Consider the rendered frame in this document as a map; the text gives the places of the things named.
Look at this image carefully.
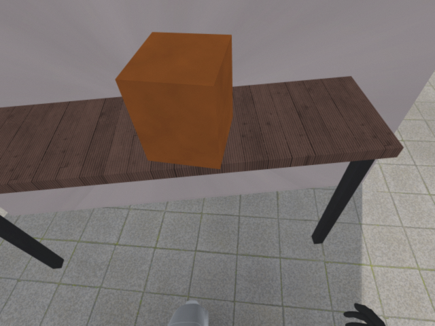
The table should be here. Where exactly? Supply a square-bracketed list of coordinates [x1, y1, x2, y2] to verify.
[0, 76, 404, 269]

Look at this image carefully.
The right robot hand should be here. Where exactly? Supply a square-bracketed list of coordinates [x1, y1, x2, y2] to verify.
[343, 303, 386, 326]

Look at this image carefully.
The robot left thigh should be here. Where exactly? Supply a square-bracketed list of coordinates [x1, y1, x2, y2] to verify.
[167, 304, 209, 326]

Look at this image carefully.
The carton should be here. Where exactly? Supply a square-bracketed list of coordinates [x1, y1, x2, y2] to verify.
[116, 32, 233, 169]

